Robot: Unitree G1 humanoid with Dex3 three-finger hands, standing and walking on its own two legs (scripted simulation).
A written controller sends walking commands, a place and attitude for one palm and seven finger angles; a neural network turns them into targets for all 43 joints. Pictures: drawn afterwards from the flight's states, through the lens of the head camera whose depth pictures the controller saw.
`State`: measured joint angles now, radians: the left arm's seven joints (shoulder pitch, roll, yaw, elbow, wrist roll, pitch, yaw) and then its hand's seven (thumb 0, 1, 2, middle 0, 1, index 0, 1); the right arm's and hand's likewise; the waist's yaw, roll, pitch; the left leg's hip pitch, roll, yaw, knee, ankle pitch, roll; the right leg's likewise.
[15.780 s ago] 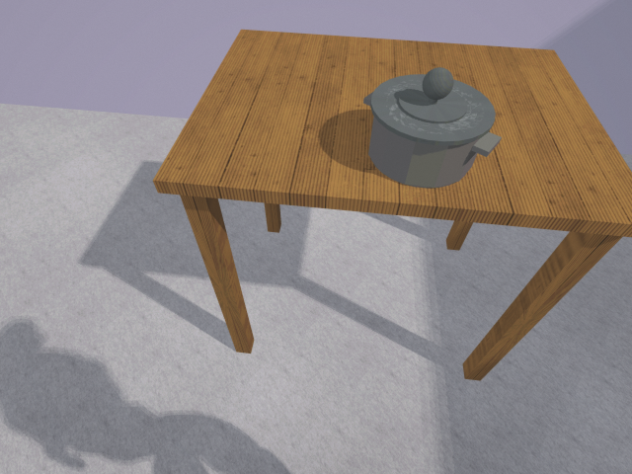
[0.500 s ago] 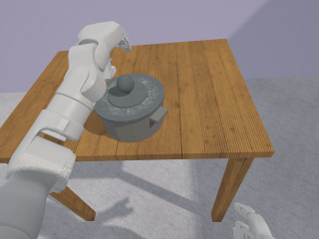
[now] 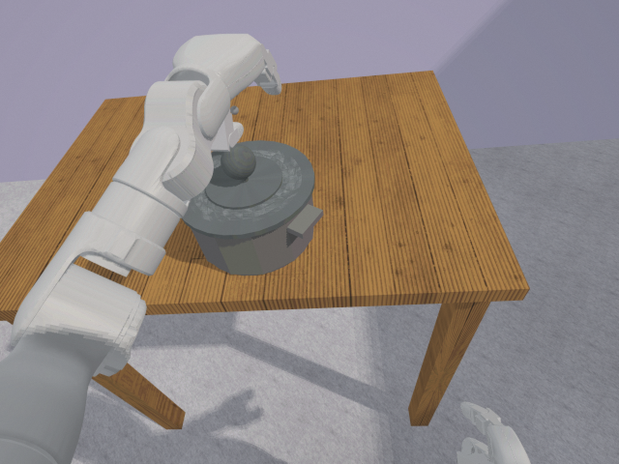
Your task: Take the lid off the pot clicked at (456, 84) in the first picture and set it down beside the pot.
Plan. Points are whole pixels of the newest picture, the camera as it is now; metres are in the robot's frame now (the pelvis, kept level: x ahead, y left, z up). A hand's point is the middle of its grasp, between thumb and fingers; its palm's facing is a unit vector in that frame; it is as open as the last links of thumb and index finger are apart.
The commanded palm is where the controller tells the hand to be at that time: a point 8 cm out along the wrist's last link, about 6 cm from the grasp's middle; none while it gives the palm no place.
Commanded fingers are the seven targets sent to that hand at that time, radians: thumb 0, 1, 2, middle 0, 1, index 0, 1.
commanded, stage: move the open hand above the knob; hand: left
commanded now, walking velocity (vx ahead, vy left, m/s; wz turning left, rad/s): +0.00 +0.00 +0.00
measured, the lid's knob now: (238, 162) +0.47 +0.11 +0.16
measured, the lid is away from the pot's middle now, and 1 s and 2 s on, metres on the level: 0.00 0.00 0.00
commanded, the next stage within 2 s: lower the open fingers around the knob in 1.92 s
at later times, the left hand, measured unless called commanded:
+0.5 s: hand (210, 143) +0.43 +0.12 +0.22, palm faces -0.09 -0.03 -1.00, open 9.9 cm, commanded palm +0.41 +0.12 +0.31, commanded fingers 0.00 -0.38 1.74 -0.89 -0.08 -0.89 -0.08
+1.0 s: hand (199, 99) +0.45 +0.12 +0.27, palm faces +0.02 -0.09 -1.00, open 9.9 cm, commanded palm +0.40 +0.12 +0.31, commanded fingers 0.00 -0.38 1.74 -0.89 -0.08 -0.89 -0.08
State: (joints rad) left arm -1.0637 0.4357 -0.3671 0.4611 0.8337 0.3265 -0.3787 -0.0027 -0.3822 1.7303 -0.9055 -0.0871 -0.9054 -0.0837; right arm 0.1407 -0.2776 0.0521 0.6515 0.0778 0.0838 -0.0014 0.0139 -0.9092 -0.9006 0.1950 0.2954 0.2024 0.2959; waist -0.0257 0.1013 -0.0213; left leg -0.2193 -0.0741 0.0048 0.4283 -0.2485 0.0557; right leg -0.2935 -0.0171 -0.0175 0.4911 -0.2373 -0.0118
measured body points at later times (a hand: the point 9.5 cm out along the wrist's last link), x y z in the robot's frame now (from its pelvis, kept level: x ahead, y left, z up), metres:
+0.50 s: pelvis +0.00 +0.00 +0.00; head +0.01 -0.04 +0.45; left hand +0.43 +0.12 +0.28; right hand +0.19 -0.22 -0.11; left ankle -0.02 +0.09 -0.74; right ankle +0.01 -0.11 -0.74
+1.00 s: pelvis +0.00 +0.01 +0.00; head +0.01 -0.04 +0.45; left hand +0.44 +0.12 +0.32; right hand +0.17 -0.22 -0.12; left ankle -0.02 +0.09 -0.74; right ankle +0.01 -0.11 -0.74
